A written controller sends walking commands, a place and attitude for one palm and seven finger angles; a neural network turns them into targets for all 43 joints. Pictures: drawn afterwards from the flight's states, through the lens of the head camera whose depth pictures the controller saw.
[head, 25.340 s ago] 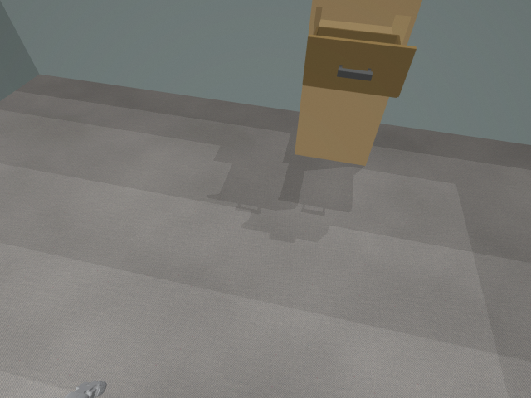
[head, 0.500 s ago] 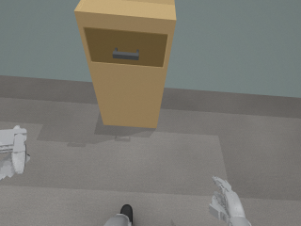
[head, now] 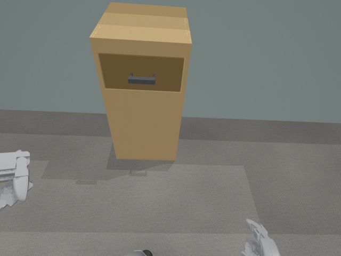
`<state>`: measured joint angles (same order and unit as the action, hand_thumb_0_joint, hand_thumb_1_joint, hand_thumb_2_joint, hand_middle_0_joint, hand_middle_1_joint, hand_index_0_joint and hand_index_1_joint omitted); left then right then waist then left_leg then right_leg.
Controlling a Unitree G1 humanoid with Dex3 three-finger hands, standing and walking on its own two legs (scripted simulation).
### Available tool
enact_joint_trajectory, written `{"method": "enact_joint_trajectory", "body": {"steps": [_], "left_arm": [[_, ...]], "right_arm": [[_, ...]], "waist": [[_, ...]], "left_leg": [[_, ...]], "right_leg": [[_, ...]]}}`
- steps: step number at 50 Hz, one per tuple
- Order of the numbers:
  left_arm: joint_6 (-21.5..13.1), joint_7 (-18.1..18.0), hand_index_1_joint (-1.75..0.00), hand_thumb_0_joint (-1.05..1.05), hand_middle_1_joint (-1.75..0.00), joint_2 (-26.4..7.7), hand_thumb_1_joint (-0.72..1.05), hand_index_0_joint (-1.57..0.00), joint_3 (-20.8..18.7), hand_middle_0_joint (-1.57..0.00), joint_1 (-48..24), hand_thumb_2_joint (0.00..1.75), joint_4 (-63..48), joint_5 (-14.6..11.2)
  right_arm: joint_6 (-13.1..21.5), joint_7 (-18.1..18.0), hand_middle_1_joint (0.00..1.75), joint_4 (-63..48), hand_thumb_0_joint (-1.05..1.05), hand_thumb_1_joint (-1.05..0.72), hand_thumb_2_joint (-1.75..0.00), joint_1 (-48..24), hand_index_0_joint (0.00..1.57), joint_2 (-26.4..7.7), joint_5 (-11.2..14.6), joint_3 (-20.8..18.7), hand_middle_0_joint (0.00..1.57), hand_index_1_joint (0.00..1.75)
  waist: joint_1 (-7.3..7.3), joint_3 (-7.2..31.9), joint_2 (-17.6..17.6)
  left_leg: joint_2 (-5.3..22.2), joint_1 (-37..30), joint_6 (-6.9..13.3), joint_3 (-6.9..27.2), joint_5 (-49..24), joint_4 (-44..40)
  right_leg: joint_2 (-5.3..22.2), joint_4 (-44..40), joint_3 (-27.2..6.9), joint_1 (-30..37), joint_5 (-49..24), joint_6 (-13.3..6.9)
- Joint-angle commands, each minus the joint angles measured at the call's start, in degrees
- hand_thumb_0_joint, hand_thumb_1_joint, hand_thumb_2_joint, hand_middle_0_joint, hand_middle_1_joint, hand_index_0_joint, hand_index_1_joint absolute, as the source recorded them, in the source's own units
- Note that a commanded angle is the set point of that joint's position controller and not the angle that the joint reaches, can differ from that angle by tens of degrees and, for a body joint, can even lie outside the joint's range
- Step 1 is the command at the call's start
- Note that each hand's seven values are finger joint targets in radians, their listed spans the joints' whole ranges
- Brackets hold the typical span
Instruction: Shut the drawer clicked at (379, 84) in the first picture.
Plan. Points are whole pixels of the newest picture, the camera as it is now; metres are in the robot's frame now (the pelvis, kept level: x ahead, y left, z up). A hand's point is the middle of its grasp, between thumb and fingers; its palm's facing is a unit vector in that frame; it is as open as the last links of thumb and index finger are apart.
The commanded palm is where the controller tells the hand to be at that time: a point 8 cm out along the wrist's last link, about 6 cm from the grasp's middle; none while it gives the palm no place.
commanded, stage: stop stepping back and stand still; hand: left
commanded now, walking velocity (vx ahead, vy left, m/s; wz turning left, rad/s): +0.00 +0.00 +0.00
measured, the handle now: (142, 77) +0.85 +0.13 -0.06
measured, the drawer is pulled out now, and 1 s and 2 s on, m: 0.00 0.00 0.00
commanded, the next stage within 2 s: let the arm hang, fingers relaxed in 0.42 s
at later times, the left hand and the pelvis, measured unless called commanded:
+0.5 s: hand (16, 193) +0.19 +0.25 +0.16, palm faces +0.34 -0.82 -0.46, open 3.3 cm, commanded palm none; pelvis +0.00 +0.01 +0.01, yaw -1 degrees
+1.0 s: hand out of the picture -0.06 +0.21 -0.16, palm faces +0.05 -0.97 -0.24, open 4.2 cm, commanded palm none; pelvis +0.00 +0.00 +0.01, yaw +2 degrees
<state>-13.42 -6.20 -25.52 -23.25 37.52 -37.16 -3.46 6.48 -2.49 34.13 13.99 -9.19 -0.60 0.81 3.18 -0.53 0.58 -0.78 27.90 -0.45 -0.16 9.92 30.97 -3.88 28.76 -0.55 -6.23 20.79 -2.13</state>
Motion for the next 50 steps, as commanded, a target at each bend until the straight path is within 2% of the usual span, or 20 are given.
{"method": "enact_joint_trajectory", "body": {"steps": [1,3,5,7,8,12,16,18,20,22,25,26,27,28,32,34,37,39,42,50], "left_arm": [[-1.1,-2.2,-1.60,0.00,-1.60,-5.0,0.90,-1.40,-5.5,-1.40,-0.7,0.90,-5.5,-1.1],[-0.8,-2.4,-1.60,0.00,-1.60,-4.6,0.90,-1.40,-3.1,-1.40,-6.8,0.90,-4.1,-0.1],[-1.3,-2.6,-1.60,0.00,-1.60,-5.5,0.90,-1.40,-3.3,-1.40,-6.3,0.90,-1.5,0.6],[-1.7,-2.6,-1.60,0.00,-1.60,-5.3,0.90,-1.40,-2.0,-1.40,-11.0,0.90,-6.4,0.7],[-2.0,-2.7,-1.60,0.00,-1.60,-5.9,0.90,-1.40,-2.4,-1.40,-12.2,0.90,-8.4,1.2],[-0.8,-2.8,-1.60,0.00,-1.60,-4.5,0.90,-1.40,-2.3,-1.40,-3.4,0.90,-10.0,1.9],[-0.9,-2.6,-1.60,0.00,-1.60,-5.6,0.90,-1.40,-4.7,-1.40,1.6,0.90,-8.4,0.4],[-0.7,-3.0,-1.60,0.00,-1.60,-4.8,0.90,-1.40,-4.9,-1.40,0.3,0.90,-6.7,-0.1],[-1.0,-3.0,-1.60,0.00,-1.60,-4.6,0.90,-1.40,-4.1,-1.40,-1.5,0.90,-5.3,0.0],[-1.7,-2.8,-1.60,0.00,-1.60,-5.3,0.90,-1.40,-3.5,-1.40,-3.3,0.90,-5.3,0.2],[-1.8,-2.9,-1.60,0.00,-1.60,-5.5,0.90,-1.40,-3.4,-1.40,-3.9,0.90,-6.0,1.0],[7.7,5.1,-1.60,0.00,-1.60,3.4,0.90,-1.40,15.8,-1.40,-10.9,0.90,43.9,6.2],[12.0,6.0,-1.56,0.00,-1.56,3.0,0.90,-1.36,14.8,-1.36,-9.8,0.90,46.1,5.0],[12.4,6.1,-1.51,0.00,-1.51,5.1,0.90,-1.32,16.5,-1.32,-10.7,0.90,47.9,5.3],[12.5,5.9,-1.34,0.00,-1.34,2.1,0.90,-1.16,17.1,-1.16,-19.1,0.90,60.4,5.4],[13.3,5.5,-1.25,0.00,-1.25,2.5,0.90,-1.08,18.5,-1.08,-23.4,0.90,67.9,5.0],[14.0,5.1,-1.12,0.00,-1.12,3.8,0.90,-0.96,20.2,-0.96,-24.8,0.90,77.5,4.6],[14.1,5.0,-1.04,0.00,-1.04,3.9,0.90,-0.88,20.3,-0.88,-20.7,0.90,83.9,4.3],[14.1,5.2,-0.91,0.00,-0.91,6.5,0.90,-0.76,19.5,-0.76,-15.7,0.90,91.2,4.5],[12.6,5.0,-0.56,0.00,-0.56,6.2,0.90,-0.44,21.5,-0.44,-16.5,0.90,98.8,4.1]], "right_arm": [[0.5,-1.4,0.30,-6.3,0.00,-0.90,-0.90,-5.6,0.20,-8.1,0.4,-3.5,0.20,0.30],[2.2,-2.8,0.30,-6.0,0.00,-0.90,-0.90,-6.1,0.20,-9.4,0.7,-3.1,0.20,0.30],[3.7,-3.8,0.30,-5.7,0.00,-0.90,-0.90,-4.7,0.20,-9.3,0.8,-2.7,0.20,0.30],[4.4,-3.7,0.30,-6.1,0.00,-0.90,-0.90,-6.0,0.20,-8.8,0.2,-2.1,0.20,0.30],[4.9,-3.6,0.30,-6.3,0.00,-0.90,-0.90,-7.0,0.20,-8.7,-0.1,-2.0,0.20,0.30],[3.8,-2.1,0.30,-8.5,0.00,-0.90,-0.90,-7.4,0.20,-8.8,0.0,-2.2,0.20,0.30],[1.8,-1.4,0.30,-8.3,0.00,-0.90,-0.90,-6.9,0.20,-8.5,0.1,-3.2,0.20,0.30],[0.9,-1.5,0.30,-7.6,0.00,-0.90,-0.90,-6.5,0.20,-8.4,0.4,-3.1,0.20,0.30],[1.4,-2.2,0.30,-7.5,0.00,-0.90,-0.90,-6.6,0.20,-8.9,0.9,-3.1,0.20,0.30],[1.8,-2.9,0.30,-7.9,0.00,-0.90,-0.90,-7.1,0.20,-9.5,1.1,-3.0,0.20,0.30],[2.8,-3.5,0.30,-7.8,0.00,-0.90,-0.90,-7.8,0.20,-9.0,0.5,-2.1,0.20,0.30],[3.8,1.9,0.30,7.2,0.00,-0.90,-0.90,-9.7,0.20,-21.3,0.4,-5.7,0.20,0.30],[-0.1,2.1,0.30,6.4,0.00,-0.90,-0.90,-6.5,0.20,-17.2,1.3,-5.3,0.20,0.30],[-0.8,1.9,0.30,6.5,0.00,-0.90,-0.90,-4.8,0.20,-15.4,0.5,-4.8,0.20,0.30],[-3.5,1.8,0.30,8.1,0.00,-0.90,-0.90,-5.7,0.20,-15.4,-0.2,-4.3,0.20,0.30],[-5.4,1.9,0.30,10.7,0.00,-0.90,-0.90,-5.4,0.20,-13.4,-0.8,-4.0,0.20,0.30],[-7.0,1.7,0.30,14.1,0.00,-0.90,-0.90,-3.2,0.20,-11.2,-1.1,-2.9,0.20,0.30],[-6.7,1.4,0.30,15.8,0.00,-0.90,-0.90,-3.5,0.20,-12.3,-1.1,-2.6,0.20,0.30],[-6.7,0.6,0.30,18.3,0.00,-0.90,-0.90,-2.8,0.20,-12.0,-1.2,-3.3,0.20,0.30],[-7.1,0.4,0.30,24.5,0.00,-0.90,-0.90,1.5,0.20,-10.7,-0.2,-4.0,0.20,0.30]], "waist": [[-1.12,-1.7,3.6],[-1.14,-3.6,-2.6],[-2.26,1.7,-7.5],[-2.60,4.1,-9.9],[-3.11,4.3,-10.5],[-3.53,5.1,-9.6],[-2.56,2.5,3.5],[-1.98,3.0,2.5],[-2.16,4.1,-1.1],[-2.45,3.4,-5.6],[-3.21,1.9,-9.9],[-1.43,-2.3,-7.9],[-2.61,3.1,-3.7],[-3.39,6.7,3.6],[-3.01,4.6,12.7],[-1.78,0.1,6.4],[-1.04,-2.3,-4.6],[-3.35,-2.1,-11.8],[-4.69,0.8,-16.0],[-2.26,-1.5,-0.2]], "left_leg": [[2.9,-14.4,-0.2,1.9,3.2,9.1],[4.6,-18.8,1.3,4.0,-0.4,-5.0],[9.4,-23.4,3.8,11.1,-4.3,-11.2],[13.4,-19.8,4.9,20.1,10.9,-21.2],[13.6,-17.7,5.0,20.4,18.8,-23.9],[7.3,-7.5,2.4,8.6,21.5,-20.2],[2.0,-15.8,0.3,2.7,4.4,2.3],[2.6,-14.4,0.7,2.3,0.0,3.3],[4.0,-19.7,1.5,3.2,-6.5,-2.8],[6.8,-22.9,2.5,6.7,-3.6,-8.2],[10.0,-14.3,4.1,14.6,15.2,-20.3],[10.1,-5.6,6.2,16.3,-7.5,-6.1],[9.5,-9.4,5.7,11.0,-11.3,-4.1],[9.6,-11.0,5.4,10.9,-13.2,-1.5],[4.3,-10.7,4.4,8.8,-5.4,2.7],[2.4,-12.6,2.9,5.9,-2.7,5.6],[4.7,-14.1,3.4,9.1,-3.6,-0.9],[7.5,-9.9,5.4,16.2,2.1,-10.5],[7.8,-9.2,5.7,17.3,13.9,-17.1],[5.4,-19.0,3.8,9.7,1.7,-10.2]], "right_leg": [[13.5,-15.6,-10.2,-22.1,7.8,-6.7],[6.9,-8.6,-4.5,-18.6,-3.1,-0.5],[2.9,-1.8,-1.3,-15.0,-6.5,2.4],[1.3,4.8,-1.3,-10.7,2.7,2.8],[1.8,5.7,-2.0,-9.4,4.5,2.4],[1.9,-5.4,0.4,1.9,1.4,1.0],[11.6,-18.6,-12.3,-14.6,8.0,-3.9],[12.4,-14.6,-10.9,-12.2,-4.5,-4.1],[8.2,-9.4,-6.0,-10.7,-13.1,-0.7],[4.9,-7.8,-2.7,-12.5,-4.4,1.8],[2.3,-3.7,-0.4,-6.5,0.1,2.2],[6.6,4.4,-0.4,-11.3,-9.0,0.7],[7.6,2.8,-2.4,-9.1,-5.1,0.9],[7.0,1.7,-2.5,-8.6,-5.1,0.4],[10.9,-4.6,-6.3,-9.6,-8.9,-3.5],[13.5,-6.9,-8.1,-14.4,-7.4,-6.1],[9.7,-5.3,-5.5,-14.5,-1.0,-4.2],[5.9,-3.3,-3.0,-7.7,1.7,-1.7],[5.0,-3.2,-1.5,-2.3,1.8,-1.8],[8.6,-13.1,-4.6,-8.3,-0.5,-3.0]]}}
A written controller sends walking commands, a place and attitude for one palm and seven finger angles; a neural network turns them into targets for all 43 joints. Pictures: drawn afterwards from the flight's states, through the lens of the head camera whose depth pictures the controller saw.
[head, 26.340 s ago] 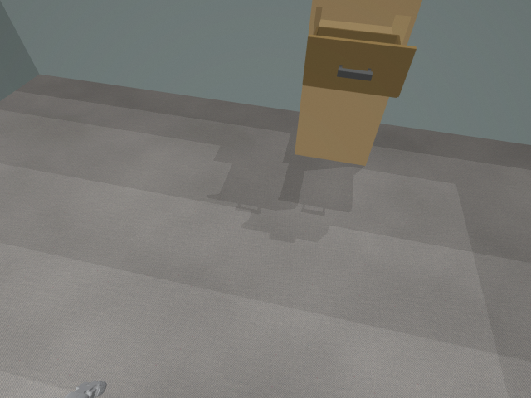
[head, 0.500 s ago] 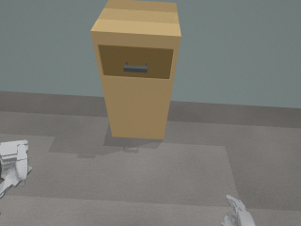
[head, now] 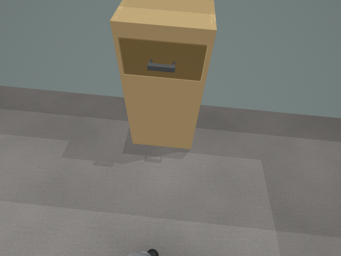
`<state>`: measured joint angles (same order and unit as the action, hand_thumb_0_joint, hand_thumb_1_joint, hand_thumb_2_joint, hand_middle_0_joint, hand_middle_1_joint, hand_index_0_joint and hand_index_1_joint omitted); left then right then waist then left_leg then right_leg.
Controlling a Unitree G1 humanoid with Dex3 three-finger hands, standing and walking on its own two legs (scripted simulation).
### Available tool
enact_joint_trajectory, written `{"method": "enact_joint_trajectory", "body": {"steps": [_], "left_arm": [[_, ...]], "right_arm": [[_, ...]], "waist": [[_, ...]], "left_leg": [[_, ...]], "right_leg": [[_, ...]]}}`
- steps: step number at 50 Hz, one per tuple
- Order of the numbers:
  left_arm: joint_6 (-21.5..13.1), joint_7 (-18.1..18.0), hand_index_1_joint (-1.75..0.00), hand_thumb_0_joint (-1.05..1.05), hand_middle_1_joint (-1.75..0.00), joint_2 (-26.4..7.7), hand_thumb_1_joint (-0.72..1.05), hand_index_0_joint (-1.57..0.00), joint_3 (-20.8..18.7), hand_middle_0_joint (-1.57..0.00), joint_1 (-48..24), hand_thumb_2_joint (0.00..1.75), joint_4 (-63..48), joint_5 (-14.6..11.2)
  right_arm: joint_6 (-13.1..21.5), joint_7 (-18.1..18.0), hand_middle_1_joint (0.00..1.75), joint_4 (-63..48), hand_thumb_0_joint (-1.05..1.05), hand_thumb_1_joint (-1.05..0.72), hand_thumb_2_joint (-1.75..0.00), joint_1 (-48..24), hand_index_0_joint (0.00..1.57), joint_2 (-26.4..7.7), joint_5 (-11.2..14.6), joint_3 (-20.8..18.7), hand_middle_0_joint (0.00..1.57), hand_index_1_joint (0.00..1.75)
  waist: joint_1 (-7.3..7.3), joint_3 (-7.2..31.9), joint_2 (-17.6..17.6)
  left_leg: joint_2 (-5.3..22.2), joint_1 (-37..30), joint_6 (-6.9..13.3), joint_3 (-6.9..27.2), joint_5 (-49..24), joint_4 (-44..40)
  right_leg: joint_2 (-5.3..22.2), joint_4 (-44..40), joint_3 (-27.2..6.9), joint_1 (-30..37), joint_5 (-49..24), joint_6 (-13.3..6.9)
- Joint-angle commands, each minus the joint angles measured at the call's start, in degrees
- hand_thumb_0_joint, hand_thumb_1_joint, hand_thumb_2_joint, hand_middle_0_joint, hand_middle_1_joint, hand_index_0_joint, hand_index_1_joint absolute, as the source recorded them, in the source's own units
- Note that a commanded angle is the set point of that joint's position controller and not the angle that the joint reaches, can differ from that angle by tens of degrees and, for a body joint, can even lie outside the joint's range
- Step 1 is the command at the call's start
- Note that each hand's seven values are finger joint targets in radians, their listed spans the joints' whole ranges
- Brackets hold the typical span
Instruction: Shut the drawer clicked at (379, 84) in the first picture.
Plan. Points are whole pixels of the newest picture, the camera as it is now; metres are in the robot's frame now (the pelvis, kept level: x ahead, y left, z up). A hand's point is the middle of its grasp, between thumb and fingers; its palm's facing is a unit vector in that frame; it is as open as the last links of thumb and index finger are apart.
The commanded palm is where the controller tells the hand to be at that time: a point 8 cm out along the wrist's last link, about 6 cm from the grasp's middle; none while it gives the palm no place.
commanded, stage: let the arm hang, fingers relaxed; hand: left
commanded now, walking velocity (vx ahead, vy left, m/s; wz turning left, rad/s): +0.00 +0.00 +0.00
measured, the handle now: (161, 64) +0.85 +0.09 -0.07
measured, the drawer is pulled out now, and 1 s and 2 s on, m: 0.00 0.00 0.00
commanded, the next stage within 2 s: look to check the result in 0.62 s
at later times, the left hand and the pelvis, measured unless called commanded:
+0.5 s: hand out of the picture +0.05 +0.15 -0.17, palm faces -0.01 -0.98 -0.20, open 7.3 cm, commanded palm none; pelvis +0.02 -0.02 +0.00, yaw -1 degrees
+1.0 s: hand out of the picture +0.01 +0.13 -0.17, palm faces +0.01 -0.98 -0.19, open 7.4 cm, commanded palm none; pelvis +0.04 -0.03 +0.00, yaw -2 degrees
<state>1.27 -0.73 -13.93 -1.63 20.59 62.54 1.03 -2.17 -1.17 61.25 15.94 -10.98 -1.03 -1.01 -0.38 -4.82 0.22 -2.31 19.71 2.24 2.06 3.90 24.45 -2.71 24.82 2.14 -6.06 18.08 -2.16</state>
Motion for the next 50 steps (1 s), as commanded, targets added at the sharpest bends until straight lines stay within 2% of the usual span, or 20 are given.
{"method": "enact_joint_trajectory", "body": {"steps": [1,3,6,10,13,18,21,23,25,27,33,37,41,43,50], "left_arm": [[-2.1,-0.6,-0.52,0.00,-0.52,-5.0,0.90,-0.40,0.0,-0.40,0.5,0.90,-0.3,-0.5],[-2.0,-0.8,-0.43,0.00,-0.43,-5.1,0.90,-0.32,0.2,-0.32,1.1,0.90,0.8,-0.5],[-1.9,-1.1,-0.30,0.00,-0.30,-4.4,0.90,-0.20,0.4,-0.20,1.4,0.90,2.0,-0.5],[-1.9,-1.2,-0.30,0.00,-0.30,-3.9,0.90,-0.20,0.5,-0.20,1.5,0.90,2.7,-0.5],[-1.9,-1.4,-0.30,0.00,-0.30,-3.6,0.90,-0.20,0.4,-0.20,1.7,0.90,2.8,-0.4],[-2.1,-1.6,-0.30,0.00,-0.30,-2.7,0.90,-0.20,0.2,-0.20,1.1,0.90,2.4,-0.4],[-2.2,-1.8,-0.30,0.00,-0.30,-2.0,0.90,-0.20,0.1,-0.20,0.1,0.90,2.1,-0.5],[-2.3,-1.9,-0.30,0.00,-0.30,-2.0,0.90,-0.20,-0.1,-0.20,-0.3,0.90,1.5,-0.5],[-2.2,-2.0,-0.30,0.00,-0.30,-1.3,0.90,-0.20,0.0,-0.20,-0.6,0.90,1.4,-0.6],[-2.1,-2.0,-0.30,0.00,-0.30,-1.1,0.90,-0.20,-0.1,-0.20,-0.7,0.90,1.4,-0.7],[-2.0,-2.3,-0.30,0.00,-0.30,-0.5,0.90,-0.20,-0.2,-0.20,-0.1,0.90,1.1,-0.8],[-1.9,-2.4,-0.30,0.00,-0.30,0.2,0.90,-0.20,-0.1,-0.20,0.8,0.90,1.5,-0.9],[-1.9,-2.5,-0.30,0.00,-0.30,0.5,0.90,-0.20,-0.2,-0.20,1.6,0.90,1.8,-1.0],[-1.9,-2.5,-0.30,0.00,-0.30,0.6,0.90,-0.20,-0.2,-0.20,2.1,0.90,1.9,-0.9],[-2.0,-2.5,-0.30,0.00,-0.30,1.3,0.90,-0.20,0.0,-0.20,3.1,0.90,2.6,-0.9]], "right_arm": [[1.5,-1.0,0.30,-1.9,0.00,-0.90,-0.90,-0.1,0.20,-8.7,0.3,-2.1,0.20,0.30],[1.3,-1.0,0.30,-1.1,0.00,-0.90,-0.90,0.2,0.20,-8.4,0.4,-2.1,0.20,0.30],[1.2,-1.0,0.30,0.1,0.00,-0.90,-0.90,0.0,0.20,-8.1,0.3,-1.8,0.20,0.30],[1.4,-1.0,0.30,1.2,0.00,-0.90,-0.90,-0.1,0.20,-7.3,0.1,-1.5,0.20,0.30],[1.6,-1.1,0.30,1.3,0.00,-0.90,-0.90,-0.4,0.20,-7.3,0.1,-1.4,0.20,0.30],[2.2,-1.2,0.30,1.7,0.00,-0.90,-0.90,-0.8,0.20,-6.2,0.0,-1.0,0.20,0.30],[2.3,-1.3,0.30,1.9,0.00,-0.90,-0.90,-0.7,0.20,-5.2,0.0,-0.8,0.20,0.30],[2.4,-1.4,0.30,1.8,0.00,-0.90,-0.90,-0.4,0.20,-5.0,0.0,-0.8,0.20,0.30],[2.4,-1.4,0.30,2.1,0.00,-0.90,-0.90,-0.1,0.20,-4.1,-0.1,-0.6,0.20,0.30],[2.3,-1.6,0.30,2.3,0.00,-0.90,-0.90,0.0,0.20,-3.9,-0.1,-0.5,0.20,0.30],[2.1,-1.8,0.30,2.2,0.00,-0.90,-0.90,1.2,0.20,-3.2,0.0,-0.5,0.20,0.30],[2.1,-2.0,0.30,2.7,0.00,-0.90,-0.90,2.1,0.20,-2.6,0.0,-0.2,0.20,0.30],[2.1,-2.2,0.30,3.0,0.00,-0.90,-0.90,2.6,0.20,-2.4,0.2,-0.3,0.20,0.30],[2.1,-2.2,0.30,3.1,0.00,-0.90,-0.90,2.9,0.20,-2.5,0.2,-0.4,0.20,0.30],[2.0,-2.2,0.30,3.2,0.00,-0.90,-0.90,3.0,0.20,-2.1,0.2,-0.5,0.20,0.30]], "waist": [[1.55,2.0,-0.2],[1.58,1.7,0.3],[1.62,-0.9,1.8],[1.45,-1.3,0.2],[0.95,-1.6,0.2],[0.57,-0.1,-0.8],[0.77,-0.6,-0.3],[0.67,0.4,0.6],[0.77,-0.1,0.2],[0.79,0.1,-1.8],[0.71,0.5,1.0],[0.80,0.9,-0.1],[0.75,0.3,1.1],[0.72,0.1,-0.2],[0.93,-1.8,0.4]], "left_leg": [[7.0,-11.7,1.0,7.3,7.5,-3.3],[7.0,-12.1,1.0,6.9,7.1,-3.0],[7.0,-11.5,0.9,6.5,7.3,-3.0],[7.1,-11.1,1.0,6.4,6.9,-3.7],[7.2,-9.9,1.1,6.6,5.7,-4.2],[7.2,-10.3,1.3,6.1,0.0,-3.4],[7.1,-10.2,1.0,5.4,-2.3,-2.5],[7.1,-10.0,0.9,4.8,-4.0,-1.7],[6.9,-9.6,0.7,4.2,-4.4,-1.3],[6.9,-9.9,0.5,4.1,-4.3,-1.1],[6.8,-10.0,0.4,3.1,-5.9,0.4],[7.0,-10.7,0.5,2.9,-6.6,0.5],[7.0,-10.8,0.6,2.5,-6.5,0.7],[7.0,-11.0,0.6,2.5,-6.4,0.8],[7.1,-10.8,0.7,3.0,-4.0,0.1]], "right_leg": [[7.6,-9.5,-7.2,-9.8,3.0,-3.0],[7.4,-9.8,-7.3,-10.2,3.6,-2.9],[7.6,-10.2,-7.4,-11.4,4.7,-2.8],[7.3,-9.2,-7.3,-10.8,4.0,-2.6],[7.0,-8.5,-7.0,-9.2,2.4,-2.2],[7.4,-7.9,-6.8,-6.4,-3.2,-1.7],[7.8,-8.0,-6.8,-5.7,-7.0,-1.4],[8.0,-8.0,-6.6,-4.3,-10.1,-0.8],[8.2,-8.0,-6.6,-3.8,-12.0,-0.6],[8.2,-7.8,-6.8,-3.5,-12.3,-0.7],[8.1,-7.9,-6.6,-2.3,-17.3,0.6],[8.0,-7.6,-6.7,-1.8,-17.6,0.4],[7.9,-7.6,-6.5,-1.7,-18.5,0.6],[7.8,-7.7,-6.6,-1.9,-17.6,0.5],[7.5,-8.4,-6.8,-3.5,-13.7,0.0]]}}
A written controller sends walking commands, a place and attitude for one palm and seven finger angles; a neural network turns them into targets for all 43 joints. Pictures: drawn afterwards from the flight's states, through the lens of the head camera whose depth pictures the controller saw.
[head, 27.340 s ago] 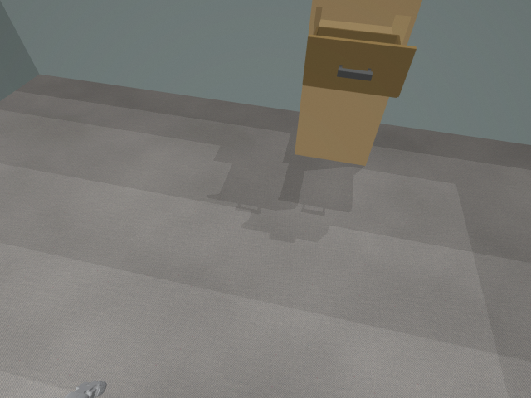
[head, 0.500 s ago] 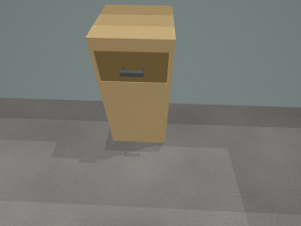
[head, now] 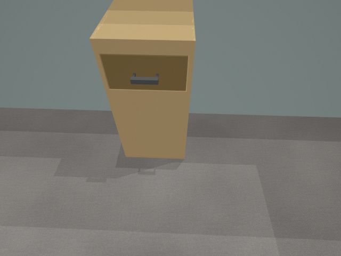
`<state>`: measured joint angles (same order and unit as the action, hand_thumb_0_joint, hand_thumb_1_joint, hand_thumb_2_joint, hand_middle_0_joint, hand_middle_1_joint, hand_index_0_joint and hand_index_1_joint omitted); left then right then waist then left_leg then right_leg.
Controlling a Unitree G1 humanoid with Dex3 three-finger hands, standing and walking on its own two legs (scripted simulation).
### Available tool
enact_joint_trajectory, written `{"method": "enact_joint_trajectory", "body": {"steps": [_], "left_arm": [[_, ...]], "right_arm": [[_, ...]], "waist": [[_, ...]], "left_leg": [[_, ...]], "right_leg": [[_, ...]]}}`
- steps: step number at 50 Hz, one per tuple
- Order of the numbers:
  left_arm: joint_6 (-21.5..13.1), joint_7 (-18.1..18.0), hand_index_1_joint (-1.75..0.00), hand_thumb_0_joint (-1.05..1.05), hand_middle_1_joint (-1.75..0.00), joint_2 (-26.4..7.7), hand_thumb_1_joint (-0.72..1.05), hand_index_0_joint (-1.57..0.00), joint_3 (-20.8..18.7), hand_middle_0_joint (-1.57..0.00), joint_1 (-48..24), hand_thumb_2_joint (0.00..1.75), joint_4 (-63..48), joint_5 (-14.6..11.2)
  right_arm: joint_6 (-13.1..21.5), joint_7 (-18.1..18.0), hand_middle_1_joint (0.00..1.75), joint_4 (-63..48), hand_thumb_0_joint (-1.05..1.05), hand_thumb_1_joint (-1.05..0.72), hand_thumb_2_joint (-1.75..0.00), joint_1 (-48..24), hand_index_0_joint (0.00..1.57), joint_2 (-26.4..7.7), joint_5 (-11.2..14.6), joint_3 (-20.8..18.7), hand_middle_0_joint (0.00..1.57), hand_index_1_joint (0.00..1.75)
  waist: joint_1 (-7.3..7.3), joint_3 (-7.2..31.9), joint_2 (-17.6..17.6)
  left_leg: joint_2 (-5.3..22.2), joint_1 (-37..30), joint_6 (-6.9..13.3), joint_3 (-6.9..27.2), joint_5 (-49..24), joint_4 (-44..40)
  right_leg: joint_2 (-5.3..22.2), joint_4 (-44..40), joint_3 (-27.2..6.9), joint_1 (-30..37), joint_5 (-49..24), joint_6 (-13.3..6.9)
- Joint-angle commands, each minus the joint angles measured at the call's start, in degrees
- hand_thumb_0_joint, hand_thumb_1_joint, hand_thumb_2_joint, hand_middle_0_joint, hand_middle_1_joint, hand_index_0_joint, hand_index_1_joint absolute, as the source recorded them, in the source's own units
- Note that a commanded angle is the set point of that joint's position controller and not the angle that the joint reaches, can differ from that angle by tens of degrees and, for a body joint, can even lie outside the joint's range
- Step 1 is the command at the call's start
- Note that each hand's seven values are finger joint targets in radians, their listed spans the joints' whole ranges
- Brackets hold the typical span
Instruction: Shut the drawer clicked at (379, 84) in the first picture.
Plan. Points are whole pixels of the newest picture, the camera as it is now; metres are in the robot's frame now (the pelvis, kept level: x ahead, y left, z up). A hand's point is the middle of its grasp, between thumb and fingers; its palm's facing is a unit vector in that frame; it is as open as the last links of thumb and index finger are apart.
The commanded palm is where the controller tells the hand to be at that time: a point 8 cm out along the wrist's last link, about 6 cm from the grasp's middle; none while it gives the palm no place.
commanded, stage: look to check the result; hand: left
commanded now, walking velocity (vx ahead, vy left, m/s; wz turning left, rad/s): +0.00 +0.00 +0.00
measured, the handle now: (145, 77) +0.81 +0.15 -0.07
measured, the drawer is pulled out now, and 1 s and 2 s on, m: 0.00 0.00 0.00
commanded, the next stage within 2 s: stand and wait in 0.18 s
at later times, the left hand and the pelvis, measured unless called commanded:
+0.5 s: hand out of the picture -0.02 +0.17 -0.17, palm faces +0.04 -0.98 -0.21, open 7.4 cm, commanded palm none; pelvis +0.00 +0.00 +0.00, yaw +0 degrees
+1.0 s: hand out of the picture -0.01 +0.19 -0.17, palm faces +0.01 -0.97 -0.23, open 7.4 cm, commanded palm none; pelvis +0.00 +0.00 +0.00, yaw -1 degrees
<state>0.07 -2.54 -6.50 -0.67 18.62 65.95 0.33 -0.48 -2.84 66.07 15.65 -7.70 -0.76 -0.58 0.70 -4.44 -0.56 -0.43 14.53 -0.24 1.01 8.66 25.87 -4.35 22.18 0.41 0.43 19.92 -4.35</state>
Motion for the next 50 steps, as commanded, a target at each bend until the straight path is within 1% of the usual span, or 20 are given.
{"method": "enact_joint_trajectory", "body": {"steps": [1,3,4,10,12,15,16,18,21,23,24,27,30,37,38,42,43,47,48,50], "left_arm": [[-0.8,-0.6,-0.30,0.00,-0.30,-6.2,0.90,-0.20,-1.0,-0.20,5.3,0.90,-0.9,-0.2],[-0.9,-0.7,-0.30,0.00,-0.30,-6.4,0.90,-0.20,-1.1,-0.20,5.5,0.90,-0.9,-0.1],[-0.9,-0.7,-0.30,0.00,-0.30,-6.2,0.90,-0.20,-1.0,-0.20,5.6,0.90,-0.9,-0.1],[-1.0,-0.7,-0.30,0.00,-0.30,-6.5,0.90,-0.20,-1.2,-0.20,5.6,0.90,-1.0,-0.1],[-1.0,-0.6,-0.30,0.00,-0.30,-6.6,0.90,-0.20,-1.1,-0.20,5.1,0.90,-1.0,-0.1],[-1.1,-0.6,-0.30,0.00,-0.30,-7.0,0.90,-0.20,-1.2,-0.20,4.8,0.90,-1.0,-0.1],[-1.1,-0.6,-0.30,0.00,-0.30,-7.2,0.90,-0.20,-1.2,-0.20,4.7,0.90,-1.1,0.0],[-1.1,-0.5,-0.30,0.00,-0.30,-7.6,0.90,-0.20,-1.4,-0.20,4.3,0.90,-1.2,0.0],[-1.1,-0.4,-0.30,0.00,-0.30,-8.0,0.90,-0.20,-1.4,-0.20,3.6,0.90,-1.4,-0.1],[-1.1,-0.4,-0.30,0.00,-0.30,-8.3,0.90,-0.20,-1.4,-0.20,3.4,0.90,-1.5,0.0],[-1.1,-0.3,-0.30,0.00,-0.30,-8.3,0.90,-0.20,-1.3,-0.20,3.1,0.90,-1.5,0.0],[-1.1,-0.2,-0.30,0.00,-0.30,-8.9,0.90,-0.20,-1.4,-0.20,2.3,0.90,-1.7,-0.1],[-1.1,-0.2,-0.30,0.00,-0.30,-9.1,0.90,-0.20,-1.3,-0.20,2.2,0.90,-1.7,-0.1],[-1.1,0.0,-0.30,0.00,-0.30,-9.8,0.90,-0.20,-1.3,-0.20,0.9,0.90,-1.8,-0.1],[-1.1,0.0,-0.30,0.00,-0.30,-10.0,0.90,-0.20,-1.4,-0.20,1.1,0.90,-1.8,0.0],[-1.2,0.0,-0.30,0.00,-0.30,-10.2,0.90,-0.20,-1.4,-0.20,1.0,0.90,-1.8,-0.1],[-1.2,-0.1,-0.30,0.00,-0.30,-10.6,0.90,-0.20,-1.5,-0.20,1.0,0.90,-1.9,0.0],[-1.2,-0.1,-0.30,0.00,-0.30,-10.8,0.90,-0.20,-1.6,-0.20,0.4,0.90,-1.9,-0.1],[-1.3,-0.1,-0.30,0.00,-0.30,-11.2,0.90,-0.20,-1.6,-0.20,0.4,0.90,-2.1,0.0],[-1.2,0.0,-0.30,0.00,-0.30,-10.9,0.90,-0.20,-1.6,-0.20,0.2,0.90,-1.8,-0.1]], "right_arm": [[0.4,-0.6,0.30,-1.4,0.00,-0.90,-0.90,3.4,0.20,-5.4,0.0,-0.9,0.20,0.30],[0.4,-0.6,0.30,-1.6,0.00,-0.90,-0.90,3.4,0.20,-5.8,0.0,-1.1,0.20,0.30],[0.4,-0.6,0.30,-1.7,0.00,-0.90,-0.90,3.2,0.20,-5.6,0.0,-1.1,0.20,0.30],[0.5,-0.6,0.30,-1.8,0.00,-0.90,-0.90,2.6,0.20,-6.1,0.0,-1.2,0.20,0.30],[0.5,-0.6,0.30,-1.8,0.00,-0.90,-0.90,2.5,0.20,-6.3,-0.1,-1.2,0.20,0.30],[0.5,-0.6,0.30,-2.0,0.00,-0.90,-0.90,2.1,0.20,-6.7,-0.1,-1.2,0.20,0.30],[0.6,-0.6,0.30,-1.9,0.00,-0.90,-0.90,1.9,0.20,-6.9,-0.1,-1.2,0.20,0.30],[0.6,-0.6,0.30,-2.3,0.00,-0.90,-0.90,1.6,0.20,-7.4,0.0,-1.3,0.20,0.30],[0.6,-0.5,0.30,-2.1,0.00,-0.90,-0.90,1.2,0.20,-7.7,-0.1,-1.2,0.20,0.30],[0.6,-0.4,0.30,-2.3,0.00,-0.90,-0.90,1.0,0.20,-8.0,-0.1,-1.2,0.20,0.30],[0.6,-0.4,0.30,-2.2,0.00,-0.90,-0.90,0.9,0.20,-7.9,-0.2,-1.2,0.20,0.30],[0.7,-0.3,0.30,-2.2,0.00,-0.90,-0.90,0.8,0.20,-8.4,-0.2,-1.1,0.20,0.30],[0.6,-0.3,0.30,-2.2,0.00,-0.90,-0.90,0.4,0.20,-8.5,-0.2,-1.0,0.20,0.30],[0.6,-0.2,0.30,-2.1,0.00,-0.90,-0.90,-0.3,0.20,-9.4,-0.2,-1.1,0.20,0.30],[0.6,-0.2,0.30,-2.3,0.00,-0.90,-0.90,-0.2,0.20,-9.6,-0.2,-1.2,0.20,0.30],[0.7,-0.2,0.30,-2.1,0.00,-0.90,-0.90,-0.6,0.20,-9.7,-0.2,-1.1,0.20,0.30],[0.7,-0.2,0.30,-2.3,0.00,-0.90,-0.90,-0.6,0.20,-10.1,-0.1,-1.2,0.20,0.30],[0.8,-0.2,0.30,-2.1,0.00,-0.90,-0.90,-0.9,0.20,-10.3,-0.1,-1.2,0.20,0.30],[0.9,-0.2,0.30,-2.3,0.00,-0.90,-0.90,-1.0,0.20,-10.6,-0.1,-1.3,0.20,0.30],[0.8,-0.2,0.30,-2.2,0.00,-0.90,-0.90,-1.5,0.20,-10.4,-0.1,-1.2,0.20,0.30]], "waist": [[-0.19,-2.1,1.2],[-0.27,-1.7,2.3],[-0.22,-1.4,1.5],[-0.30,-1.4,1.1],[-0.20,-1.7,0.3],[-0.17,-1.9,1.3],[-0.29,-1.9,0.6],[-0.32,-1.1,1.3],[-0.27,-1.8,0.7],[-0.31,-1.9,1.5],[-0.26,-1.9,0.5],[-0.19,-1.9,0.3],[-0.33,-1.4,1.3],[-0.16,-1.6,0.4],[-0.26,-0.8,1.4],[-0.31,-0.6,0.9],[-0.34,-0.2,2.0],[-0.23,0.5,0.7],[-0.32,0.6,1.4],[-0.31,-0.4,0.3]], "left_leg": [[5.3,-5.5,3.2,4.0,-8.5,-1.5],[5.1,-5.6,3.2,4.0,-8.5,-1.0],[5.1,-5.8,3.2,3.9,-8.4,-1.0],[5.2,-6.1,3.3,3.7,-9.2,-0.8],[5.4,-6.2,3.2,3.9,-8.9,-1.2],[5.4,-6.0,3.2,4.1,-8.7,-1.5],[5.5,-6.0,3.3,4.0,-9.0,-1.5],[5.5,-6.5,3.3,4.1,-9.7,-1.5],[5.6,-6.1,3.2,4.1,-8.7,-2.0],[5.5,-6.1,3.1,4.3,-8.5,-2.2],[5.6,-6.2,3.1,4.2,-8.5,-2.2],[5.7,-6.1,3.1,4.7,-8.2,-2.9],[5.7,-6.5,3.1,4.6,-8.3,-2.8],[5.9,-6.9,2.9,4.8,-7.6,-3.7],[5.9,-7.1,2.9,4.9,-8.0,-3.4],[5.9,-7.3,2.9,4.5,-8.6,-3.3],[5.9,-7.3,3.0,4.6,-9.4,-3.0],[6.1,-7.7,2.9,4.4,-10.1,-3.1],[6.0,-7.7,3.0,4.4,-10.9,-2.8],[6.0,-7.5,2.9,4.6,-9.4,-3.3]], "right_leg": [[9.2,-5.8,-5.0,-9.9,-15.2,2.2],[9.2,-5.8,-5.1,-9.6,-15.9,2.6],[9.4,-5.8,-5.1,-9.6,-16.2,2.5],[9.5,-5.6,-5.3,-9.4,-18.4,2.7],[9.4,-5.6,-5.3,-9.7,-17.0,2.3],[9.3,-5.8,-5.4,-9.7,-16.7,2.4],[9.4,-5.8,-5.5,-9.5,-17.1,2.4],[9.3,-5.8,-5.6,-9.2,-17.7,2.4],[9.5,-6.1,-5.3,-9.3,-16.2,2.2],[9.3,-6.3,-5.4,-9.6,-15.2,2.3],[9.4,-6.3,-5.3,-9.6,-15.0,2.0],[9.3,-6.4,-5.4,-9.5,-13.8,1.6],[9.4,-6.7,-5.3,-9.4,-14.1,2.0],[9.3,-7.0,-5.8,-9.8,-12.3,1.5],[9.3,-7.0,-5.7,-9.5,-12.6,1.7],[9.5,-6.9,-5.7,-9.3,-14.1,1.8],[9.5,-6.8,-5.8,-8.9,-15.6,2.2],[9.6,-6.5,-5.8,-8.3,-16.5,1.9],[9.6,-6.5,-5.8,-8.0,-17.6,2.2],[9.7,-6.8,-5.6,-8.7,-15.6,2.0]]}}
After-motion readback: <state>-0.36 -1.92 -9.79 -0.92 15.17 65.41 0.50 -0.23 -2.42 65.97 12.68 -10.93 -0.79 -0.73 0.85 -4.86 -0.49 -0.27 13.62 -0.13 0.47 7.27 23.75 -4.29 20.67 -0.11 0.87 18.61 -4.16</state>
